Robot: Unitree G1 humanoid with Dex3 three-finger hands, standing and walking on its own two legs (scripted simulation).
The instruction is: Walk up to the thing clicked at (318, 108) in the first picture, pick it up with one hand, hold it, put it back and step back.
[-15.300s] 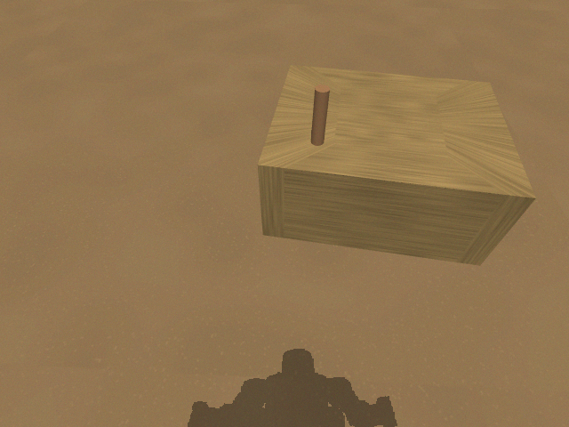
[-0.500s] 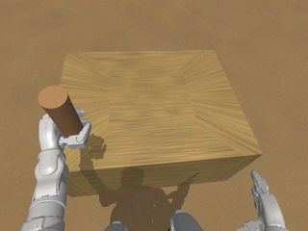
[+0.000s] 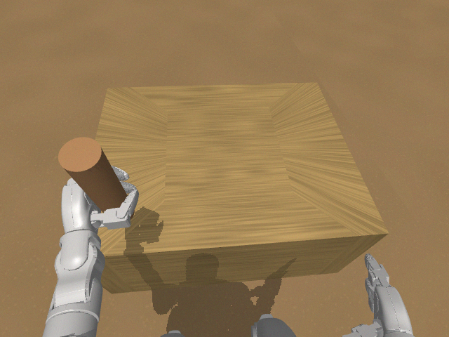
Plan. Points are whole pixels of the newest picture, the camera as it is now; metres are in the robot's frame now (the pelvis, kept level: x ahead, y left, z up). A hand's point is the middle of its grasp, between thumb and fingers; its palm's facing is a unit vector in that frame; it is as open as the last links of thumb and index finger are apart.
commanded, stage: hold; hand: left
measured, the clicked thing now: (105, 189) +0.34 +0.19 +0.09
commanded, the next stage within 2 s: none
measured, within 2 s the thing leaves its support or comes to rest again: neither
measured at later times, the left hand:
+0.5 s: hand (118, 198) +0.34 +0.17 +0.07, palm faces +0.18 -0.98 +0.02, open 6.6 cm
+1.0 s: hand (118, 196) +0.34 +0.17 +0.07, palm faces +0.18 -0.98 +0.02, open 6.6 cm
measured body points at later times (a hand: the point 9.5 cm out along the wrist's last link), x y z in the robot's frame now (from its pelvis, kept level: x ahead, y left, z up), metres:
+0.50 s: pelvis +0.00 +0.00 +0.01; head +0.04 +0.01 +0.45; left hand +0.32 +0.23 +0.07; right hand +0.15 -0.26 -0.03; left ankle -0.01 +0.13 -0.68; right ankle +0.04 -0.14 -0.68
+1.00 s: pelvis +0.00 +0.00 +0.01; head +0.04 +0.01 +0.46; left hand +0.33 +0.23 +0.07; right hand +0.16 -0.26 -0.03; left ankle -0.01 +0.13 -0.68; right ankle +0.04 -0.14 -0.68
